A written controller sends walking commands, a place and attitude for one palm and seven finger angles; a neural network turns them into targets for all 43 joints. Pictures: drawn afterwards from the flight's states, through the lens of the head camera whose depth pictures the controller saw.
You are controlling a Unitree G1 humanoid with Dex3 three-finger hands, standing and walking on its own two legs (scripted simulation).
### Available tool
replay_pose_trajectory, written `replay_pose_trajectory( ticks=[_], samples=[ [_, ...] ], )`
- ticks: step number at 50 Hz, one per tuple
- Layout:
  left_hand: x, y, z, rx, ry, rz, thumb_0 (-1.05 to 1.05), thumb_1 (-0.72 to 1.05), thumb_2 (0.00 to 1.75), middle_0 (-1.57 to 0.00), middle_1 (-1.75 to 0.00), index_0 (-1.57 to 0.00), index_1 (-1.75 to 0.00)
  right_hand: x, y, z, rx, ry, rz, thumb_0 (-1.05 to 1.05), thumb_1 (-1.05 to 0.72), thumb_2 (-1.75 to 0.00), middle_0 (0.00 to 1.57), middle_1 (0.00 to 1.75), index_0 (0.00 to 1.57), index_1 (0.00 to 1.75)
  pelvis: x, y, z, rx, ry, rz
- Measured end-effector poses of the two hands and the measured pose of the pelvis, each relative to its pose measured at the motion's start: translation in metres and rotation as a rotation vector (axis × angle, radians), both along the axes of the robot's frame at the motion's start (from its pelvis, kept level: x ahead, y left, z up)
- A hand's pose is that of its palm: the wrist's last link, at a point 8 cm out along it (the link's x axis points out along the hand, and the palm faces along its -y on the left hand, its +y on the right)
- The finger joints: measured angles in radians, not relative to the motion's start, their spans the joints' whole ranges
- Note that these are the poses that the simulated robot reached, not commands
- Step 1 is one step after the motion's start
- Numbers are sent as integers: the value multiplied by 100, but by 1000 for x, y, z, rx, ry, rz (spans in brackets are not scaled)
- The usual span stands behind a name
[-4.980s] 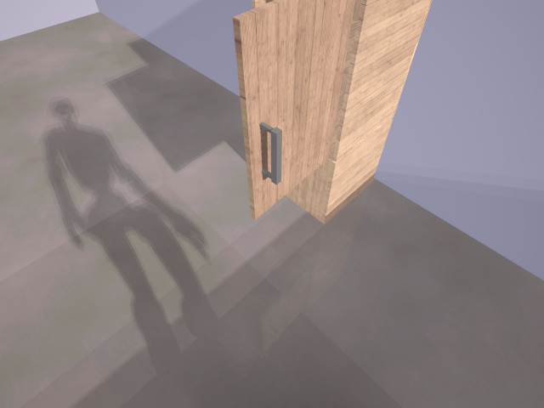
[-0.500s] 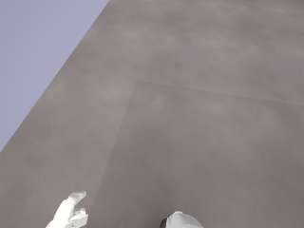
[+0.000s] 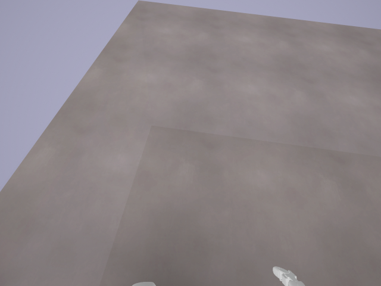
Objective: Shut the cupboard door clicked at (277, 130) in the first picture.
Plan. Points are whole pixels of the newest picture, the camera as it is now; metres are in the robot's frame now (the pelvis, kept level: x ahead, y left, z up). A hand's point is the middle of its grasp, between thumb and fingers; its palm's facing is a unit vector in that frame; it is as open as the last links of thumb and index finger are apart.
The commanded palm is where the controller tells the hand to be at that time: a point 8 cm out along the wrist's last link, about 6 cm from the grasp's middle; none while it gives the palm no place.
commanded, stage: walk to a spot facing it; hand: left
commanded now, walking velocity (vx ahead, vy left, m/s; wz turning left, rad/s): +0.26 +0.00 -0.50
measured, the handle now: out of the picture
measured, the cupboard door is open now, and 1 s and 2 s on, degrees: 93 93 93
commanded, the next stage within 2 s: none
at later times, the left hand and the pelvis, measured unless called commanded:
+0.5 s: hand (135, 240) +0.24 +0.16 -0.16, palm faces +0.16 -0.97 -0.16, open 7.4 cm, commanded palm none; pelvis +0.16 -0.02 +0.01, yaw +12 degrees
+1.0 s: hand (126, 255) +0.20 +0.17 -0.14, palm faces +0.45 -0.83 -0.33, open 7.4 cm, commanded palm none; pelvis +0.22 -0.06 +0.01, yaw +29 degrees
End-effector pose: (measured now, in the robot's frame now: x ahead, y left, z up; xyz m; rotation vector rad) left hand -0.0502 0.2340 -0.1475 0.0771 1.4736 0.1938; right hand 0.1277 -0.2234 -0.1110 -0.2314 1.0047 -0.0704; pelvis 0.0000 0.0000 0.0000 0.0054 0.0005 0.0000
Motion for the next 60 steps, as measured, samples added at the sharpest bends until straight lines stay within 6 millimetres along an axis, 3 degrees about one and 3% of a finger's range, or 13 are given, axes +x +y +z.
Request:
replay_pose_trajectory(
  ticks=[6, 12, 15, 18, 24, 28, 33, 41, 45, 49, 55, 60],
  samples=[
    [111, 8, 16, 9, -110, -80, 1, 91, 90, -19, -30, -20, -30, -34, -8, -2, -12, 189, -120, 0, -92, -90, 20, 30, 20, 30, 46, 2, 15, -9, 7, -26],
    [222, -8, 25, 39, -273, -142, 0, 91, 90, -19, -30, -19, -30, -70, -27, -14, 0, 436, -189, 0, -92, -90, 20, 30, 20, 30, 93, -15, 12, -7, 10, 22],
    [261, -20, 20, 60, -336, -137, 0, 91, 90, -19, -30, -20, -30, -70, -39, -26, 13, 526, -202, 0, -91, -90, 20, 30, 20, 30, 116, -28, 0, 9, 20, 51],
    [279, -28, 23, 58, -356, -108, 0, 91, 90, -19, -30, -20, -30, -47, -46, -25, 2, 552, -180, 1, -91, -90, 20, 30, 20, 30, 130, -30, 2, 1, 20, 105],
    [278, -27, 18, 33, -340, 5, 0, 91, 90, -20, -30, -20, -30, 52, -44, -12, -37, 418, -55, 1, -91, -90, 20, 30, 20, 30, 154, -26, 9, 6, 27, 188],
    [262, -10, -3, 16, -298, 92, 0, 91, 90, -20, -30, -20, -30, 126, -31, -14, -77, 273, 47, 1, -91, -90, 20, 30, 20, 30, 168, -12, -5, -18, 26, 239],
    [244, 12, -3, 64, -215, 162, 0, 91, 90, -20, -30, -20, -30, 187, -18, -4, -98, 168, 132, 0, -90, -90, 20, 30, 20, 30, 181, -12, -2, -20, 45, 281],
    [242, 17, 30, 171, -227, 243, 1, 91, 90, -19, -30, -20, -30, 244, -21, -8, -79, 171, 260, 0, -90, -90, 20, 30, 20, 30, 200, -33, 7, -20, 46, 371],
    [241, 3, 37, 236, -252, 269, 0, 91, 90, -19, -30, -20, -30, 271, -33, -26, -51, 183, 296, 0, -90, -90, 20, 30, 20, 30, 214, -52, -2, 4, 43, 421],
    [225, -23, 47, 243, -221, 321, 0, 91, 90, -19, -30, -20, -30, 296, -35, -25, -45, 202, 348, 1, -90, -90, 20, 30, 20, 30, 222, -62, 6, 21, 34, 486],
    [201, -63, 46, 187, -167, 420, 0, 91, 90, -20, -30, -20, -30, 328, -18, -12, -42, 205, 442, 1, -90, -90, 20, 30, 20, 30, 233, -70, 17, 35, 43, 566],
    [175, -88, 34, 132, -135, 519, 0, 90, 90, -20, -30, -20, -30, 350, 16, -7, -52, 185, 549, 1, -90, -90, 20, 30, 20, 30, 235, -67, 16, 24, 37, 635]
  ],
)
